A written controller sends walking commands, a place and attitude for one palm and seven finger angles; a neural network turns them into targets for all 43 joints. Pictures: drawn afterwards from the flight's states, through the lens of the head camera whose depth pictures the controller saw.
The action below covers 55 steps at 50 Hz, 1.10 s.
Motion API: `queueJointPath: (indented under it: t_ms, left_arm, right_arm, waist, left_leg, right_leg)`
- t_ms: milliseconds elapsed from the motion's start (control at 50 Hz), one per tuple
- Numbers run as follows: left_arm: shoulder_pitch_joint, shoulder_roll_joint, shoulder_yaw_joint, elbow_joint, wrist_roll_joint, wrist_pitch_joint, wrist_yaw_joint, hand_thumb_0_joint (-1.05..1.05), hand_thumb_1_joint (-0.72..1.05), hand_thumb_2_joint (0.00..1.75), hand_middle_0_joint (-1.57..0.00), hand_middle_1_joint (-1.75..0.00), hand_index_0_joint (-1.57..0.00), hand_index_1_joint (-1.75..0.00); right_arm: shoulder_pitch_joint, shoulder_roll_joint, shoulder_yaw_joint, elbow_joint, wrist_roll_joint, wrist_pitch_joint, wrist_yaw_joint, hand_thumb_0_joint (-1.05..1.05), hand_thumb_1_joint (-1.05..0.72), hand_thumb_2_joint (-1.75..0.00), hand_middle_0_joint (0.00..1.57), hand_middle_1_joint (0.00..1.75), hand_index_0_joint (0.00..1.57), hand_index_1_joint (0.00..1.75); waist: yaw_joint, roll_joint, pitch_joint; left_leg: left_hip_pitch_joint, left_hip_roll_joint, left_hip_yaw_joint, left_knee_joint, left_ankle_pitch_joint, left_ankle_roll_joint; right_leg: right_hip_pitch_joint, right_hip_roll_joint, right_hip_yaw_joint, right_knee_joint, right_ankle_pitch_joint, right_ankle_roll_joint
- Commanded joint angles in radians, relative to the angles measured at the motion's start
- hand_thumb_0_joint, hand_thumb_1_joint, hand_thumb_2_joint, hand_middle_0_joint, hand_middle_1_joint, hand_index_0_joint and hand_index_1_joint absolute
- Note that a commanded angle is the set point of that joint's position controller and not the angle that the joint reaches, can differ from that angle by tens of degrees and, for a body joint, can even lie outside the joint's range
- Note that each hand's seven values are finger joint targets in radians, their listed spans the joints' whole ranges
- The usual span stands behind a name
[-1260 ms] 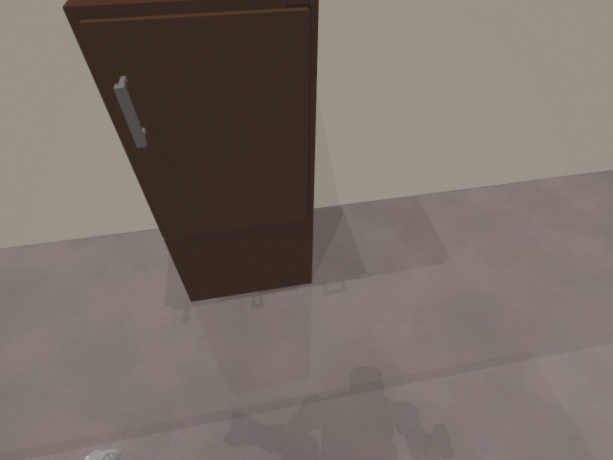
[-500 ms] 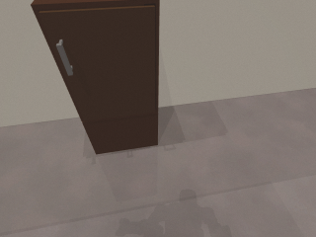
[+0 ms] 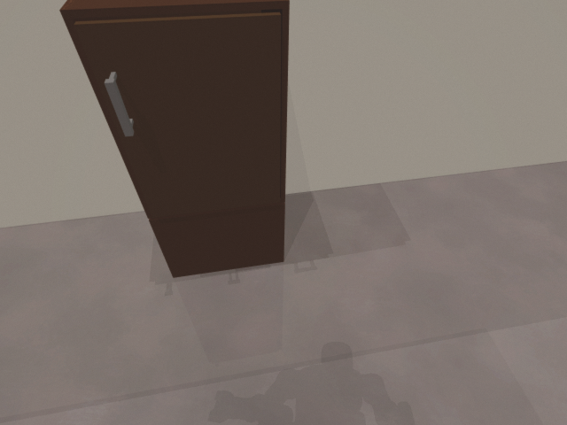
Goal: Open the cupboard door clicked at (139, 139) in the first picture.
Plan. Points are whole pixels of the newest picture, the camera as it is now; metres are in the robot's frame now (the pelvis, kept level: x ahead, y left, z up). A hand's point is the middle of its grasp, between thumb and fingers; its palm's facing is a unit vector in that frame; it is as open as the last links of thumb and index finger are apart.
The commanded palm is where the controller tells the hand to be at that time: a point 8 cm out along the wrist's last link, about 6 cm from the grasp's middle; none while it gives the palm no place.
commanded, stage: look at it before walking up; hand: left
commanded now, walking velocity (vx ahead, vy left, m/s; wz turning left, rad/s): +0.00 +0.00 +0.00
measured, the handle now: (121, 104) +0.76 +0.43 +0.05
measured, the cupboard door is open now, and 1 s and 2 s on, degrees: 0 0 0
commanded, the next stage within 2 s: turn to face it in 0.18 s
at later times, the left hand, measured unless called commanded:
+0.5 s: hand out of the picture +0.07 +0.25 -0.16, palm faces +0.03 -0.94 -0.34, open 7.4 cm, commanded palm none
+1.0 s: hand out of the picture -0.03 +0.20 -0.18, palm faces +0.21 -0.94 -0.25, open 7.4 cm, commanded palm none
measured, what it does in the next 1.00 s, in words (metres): lifts its left foot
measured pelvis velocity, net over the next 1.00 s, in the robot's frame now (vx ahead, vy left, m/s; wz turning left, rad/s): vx -0.02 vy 0.00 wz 0.18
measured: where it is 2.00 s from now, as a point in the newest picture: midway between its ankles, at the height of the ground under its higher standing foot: outside the picture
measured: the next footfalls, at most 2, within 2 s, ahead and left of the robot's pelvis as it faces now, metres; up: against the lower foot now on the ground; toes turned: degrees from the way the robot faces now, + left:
left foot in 1.14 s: -0.01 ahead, +0.14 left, +0.00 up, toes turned +19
right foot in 1.54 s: +0.18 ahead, -0.05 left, +0.00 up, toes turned +6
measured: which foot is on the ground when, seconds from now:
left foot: down 0.00-0.90, up 0.92-1.00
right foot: down 0.00-1.00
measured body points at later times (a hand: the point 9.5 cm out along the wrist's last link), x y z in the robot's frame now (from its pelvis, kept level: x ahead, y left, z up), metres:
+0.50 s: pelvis +0.00 +0.00 +0.00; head +0.01 +0.00 +0.45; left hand +0.07 +0.30 -0.13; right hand +0.09 -0.28 -0.14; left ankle +0.00 +0.13 -0.75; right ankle +0.00 -0.12 -0.75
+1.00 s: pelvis -0.02 +0.00 -0.01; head -0.01 +0.01 +0.43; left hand -0.05 +0.25 -0.17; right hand +0.07 -0.24 -0.16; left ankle -0.03 +0.12 -0.71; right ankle +0.00 -0.12 -0.75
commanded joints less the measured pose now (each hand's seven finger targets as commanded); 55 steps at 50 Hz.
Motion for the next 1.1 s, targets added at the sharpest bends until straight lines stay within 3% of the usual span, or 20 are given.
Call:
queueJointPath:
  t_ms: [0, 320, 460, 580, 640, 680, 740, 780, 800, 820, 840, 860, 880, 900, 920, 940, 960, 1020, 1060, 1080]
  left_arm:
    - [-0.040, 0.210, 0.039, -0.066, -0.006, -0.021, 0.009, 0.00, 0.90, 0.90, -0.20, -0.30, -0.20, -0.30]
    - [-0.036, 0.215, 0.044, -0.065, -0.005, -0.016, 0.011, 0.00, 0.90, 0.90, -0.20, -0.30, -0.20, -0.30]
    - [0.031, 0.108, 0.031, -0.079, -0.005, 0.018, 0.025, 0.00, 0.90, 0.90, -0.20, -0.30, -0.20, -0.30]
    - [0.050, 0.112, 0.044, -0.115, -0.005, 0.024, 0.033, 0.00, 0.90, 0.90, -0.20, -0.30, -0.20, -0.30]
    - [0.043, 0.090, 0.048, -0.135, -0.003, 0.029, 0.035, 0.00, 0.90, 0.90, -0.20, -0.30, -0.20, -0.30]
    - [0.056, 0.064, 0.049, -0.139, -0.003, 0.032, 0.035, 0.00, 0.90, 0.90, -0.20, -0.30, -0.20, -0.30]
    - [0.088, 0.019, 0.051, -0.136, -0.003, 0.031, 0.036, 0.00, 0.90, 0.90, -0.20, -0.30, -0.20, -0.30]
    - [0.123, -0.005, 0.049, -0.129, -0.003, 0.028, 0.037, 0.00, 0.90, 0.90, -0.20, -0.30, -0.20, -0.30]
    - [0.140, -0.010, 0.050, -0.125, -0.002, 0.026, 0.037, 0.00, 0.90, 0.90, -0.20, -0.30, -0.20, -0.30]
    - [0.157, -0.005, 0.054, -0.121, 0.000, 0.022, 0.037, 0.00, 0.90, 0.90, -0.20, -0.30, -0.20, -0.30]
    - [0.170, 0.004, 0.059, -0.116, 0.002, 0.018, 0.038, 0.00, 0.90, 0.90, -0.20, -0.30, -0.20, -0.30]
    - [0.178, 0.034, 0.068, -0.119, 0.008, 0.015, 0.039, 0.00, 0.90, 0.90, -0.20, -0.30, -0.20, -0.30]
    - [0.175, 0.079, 0.080, -0.132, 0.010, 0.015, 0.040, 0.00, 0.90, 0.90, -0.20, -0.30, -0.20, -0.30]
    - [0.166, 0.079, 0.083, -0.146, 0.011, 0.015, 0.042, 0.00, 0.90, 0.90, -0.20, -0.30, -0.20, -0.30]
    - [0.148, 0.066, 0.079, -0.149, 0.015, 0.016, 0.046, 0.00, 0.90, 0.90, -0.20, -0.30, -0.20, -0.30]
    - [0.120, 0.056, 0.077, -0.153, 0.018, 0.013, 0.044, 0.00, 0.90, 0.90, -0.20, -0.30, -0.20, -0.30]
    - [0.119, 0.055, 0.076, -0.149, 0.020, 0.009, 0.040, 0.00, 0.90, 0.90, -0.20, -0.30, -0.20, -0.30]
    - [0.171, 0.063, 0.080, -0.116, 0.023, 0.004, 0.030, 0.00, 0.90, 0.90, -0.20, -0.30, -0.20, -0.30]
    - [0.167, 0.069, 0.080, -0.108, 0.016, 0.007, 0.022, 0.00, 0.90, 0.90, -0.20, -0.30, -0.20, -0.30]
    - [0.161, 0.045, 0.075, -0.112, 0.011, 0.012, 0.017, 0.00, 0.90, 0.90, -0.20, -0.30, -0.20, -0.30]
  right_arm:
    - [-0.047, -0.205, -0.041, -0.064, 0.001, -0.023, -0.010, 0.00, -0.90, -0.90, 0.20, 0.30, 0.20, 0.30]
    - [-0.049, -0.206, -0.039, -0.069, 0.002, -0.018, -0.009, 0.00, -0.90, -0.90, 0.20, 0.30, 0.20, 0.30]
    - [0.011, -0.087, -0.024, -0.085, -0.004, 0.013, -0.004, 0.00, -0.90, -0.90, 0.20, 0.30, 0.20, 0.30]
    - [0.055, -0.058, -0.036, -0.114, -0.003, 0.027, -0.004, 0.00, -0.90, -0.90, 0.20, 0.30, 0.20, 0.30]
    - [0.076, -0.047, -0.043, -0.123, -0.005, 0.029, -0.003, 0.00, -0.90, -0.90, 0.20, 0.30, 0.20, 0.30]
    - [0.075, -0.053, -0.047, -0.132, -0.008, 0.028, -0.003, 0.00, -0.90, -0.90, 0.20, 0.30, 0.20, 0.30]
    - [0.080, -0.070, -0.059, -0.147, -0.006, 0.021, -0.009, 0.00, -0.90, -0.90, 0.20, 0.30, 0.20, 0.30]
    - [0.077, -0.067, -0.065, -0.156, -0.004, 0.020, -0.014, 0.00, -0.90, -0.90, 0.20, 0.30, 0.20, 0.30]
    - [0.071, -0.058, -0.067, -0.159, -0.003, 0.021, -0.015, 0.00, -0.90, -0.90, 0.20, 0.30, 0.20, 0.30]
    - [0.072, -0.043, -0.066, -0.164, -0.002, 0.021, -0.015, 0.00, -0.90, -0.90, 0.20, 0.30, 0.20, 0.30]
    - [0.068, -0.024, -0.065, -0.171, -0.002, 0.022, -0.014, 0.00, -0.90, -0.90, 0.20, 0.30, 0.20, 0.30]
    - [0.069, 0.008, -0.063, -0.182, -0.002, 0.028, -0.012, 0.00, -0.90, -0.90, 0.20, 0.30, 0.20, 0.30]
    - [0.089, 0.033, -0.066, -0.191, -0.003, 0.038, -0.013, 0.00, -0.90, -0.90, 0.20, 0.30, 0.20, 0.30]
    - [0.076, 0.023, -0.078, -0.192, -0.009, 0.045, -0.011, 0.00, -0.90, -0.90, 0.20, 0.30, 0.20, 0.30]
    - [0.073, 0.027, -0.083, -0.194, -0.009, 0.048, -0.008, 0.00, -0.90, -0.90, 0.20, 0.30, 0.20, 0.30]
    - [0.086, 0.051, -0.081, -0.181, -0.006, 0.046, -0.005, 0.00, -0.90, -0.90, 0.20, 0.30, 0.20, 0.30]
    - [0.109, 0.068, -0.073, -0.174, -0.006, 0.045, 0.000, 0.00, -0.90, -0.90, 0.20, 0.30, 0.20, 0.30]
    - [0.100, 0.085, -0.062, -0.178, -0.010, 0.032, 0.012, 0.00, -0.90, -0.90, 0.20, 0.30, 0.20, 0.30]
    - [0.174, 0.085, -0.057, -0.151, -0.014, 0.018, 0.014, 0.00, -0.90, -0.90, 0.20, 0.30, 0.20, 0.30]
    - [0.232, 0.059, -0.060, -0.133, -0.014, 0.009, 0.011, 0.00, -0.90, -0.90, 0.20, 0.30, 0.20, 0.30]
  waist:
    - [-0.003, -0.008, -0.062]
    - [0.000, -0.008, -0.046]
    - [0.007, -0.008, -0.052]
    - [-0.001, -0.061, -0.063]
    - [-0.007, -0.026, -0.046]
    - [-0.002, 0.033, -0.029]
    - [0.008, 0.128, -0.041]
    - [0.018, 0.145, -0.051]
    - [0.023, 0.145, -0.051]
    - [0.030, 0.100, -0.062]
    - [0.033, 0.034, -0.058]
    - [0.033, -0.097, -0.053]
    - [0.029, -0.241, -0.043]
    - [0.037, -0.231, -0.028]
    - [0.021, -0.152, -0.013]
    - [0.000, -0.105, 0.004]
    - [-0.005, -0.113, -0.004]
    - [0.017, -0.158, 0.017]
    - [-0.011, -0.135, 0.021]
    - [-0.037, -0.047, 0.018]
  left_leg:
    - [0.013, 0.109, -0.089, -0.059, 0.123, 0.034]
    - [-0.006, 0.108, -0.099, -0.055, 0.153, 0.036]
    - [-0.091, 0.089, -0.107, 0.029, 0.183, 0.022]
    - [-0.129, 0.053, -0.086, 0.147, 0.164, 0.013]
    - [-0.162, 0.065, -0.131, 0.132, 0.152, 0.028]
    - [-0.202, 0.088, -0.197, 0.080, 0.119, 0.051]
    - [-0.231, 0.153, -0.346, -0.027, 0.094, 0.110]
    - [-0.223, 0.164, -0.369, -0.037, 0.102, 0.133]
    - [-0.242, 0.151, -0.353, -0.024, 0.087, 0.128]
    - [-0.273, 0.128, -0.332, 0.011, 0.086, 0.116]
    - [-0.323, 0.084, -0.271, 0.075, 0.041, 0.087]
    - [-0.361, 0.010, -0.157, 0.201, -0.034, 0.046]
    - [-0.359, -0.035, -0.041, 0.355, -0.144, 0.014]
    - [-0.345, -0.012, -0.031, 0.520, -0.263, 0.009]
    - [-0.337, 0.004, -0.024, 0.620, -0.294, 0.008]
    - [-0.312, 0.021, -0.005, 0.646, -0.280, 0.004]
    - [-0.303, 0.028, 0.023, 0.606, -0.279, -0.002]
    - [-0.232, 0.040, 0.095, 0.386, -0.256, -0.004]
    - [-0.058, 0.018, 0.141, 0.196, -0.169, 0.004]
    - [0.050, 0.035, 0.097, 0.095, -0.182, 0.011]
  right_leg:
    - [0.001, -0.119, 0.102, -0.076, 0.108, -0.025]
    - [0.017, -0.123, 0.080, -0.065, 0.120, -0.018]
    - [0.004, -0.143, 0.048, 0.011, 0.114, 0.004]
    - [-0.034, -0.206, 0.061, 0.032, 0.115, -0.034]
    - [-0.066, -0.179, 0.017, 0.079, 0.037, -0.022]
    - [-0.074, -0.132, -0.013, 0.119, -0.048, 0.001]
    - [-0.052, -0.062, -0.051, 0.212, -0.104, 0.025]
    - [-0.048, -0.049, -0.042, 0.220, -0.121, 0.026]
    - [-0.028, -0.053, -0.033, 0.194, -0.109, 0.025]
    - [0.019, -0.067, -0.010, 0.148, -0.079, 0.019]
    - [0.052, -0.121, 0.033, 0.082, -0.076, 0.005]
    - [0.047, -0.227, 0.114, -0.001, -0.085, -0.035]
    - [-0.002, -0.365, 0.216, -0.096, -0.112, -0.107]
    - [-0.075, -0.426, 0.247, -0.135, -0.082, -0.166]
    - [-0.121, -0.431, 0.213, -0.124, -0.018, -0.184]
    - [-0.147, -0.394, 0.141, -0.091, 0.060, -0.180]
    - [-0.118, -0.368, 0.083, -0.080, 0.065, -0.160]
    - [-0.118, -0.351, 0.049, -0.089, -0.157, -0.128]
    - [-0.219, -0.301, -0.008, -0.051, -0.331, -0.084]
    - [-0.307, -0.251, -0.061, 0.033, -0.389, -0.045]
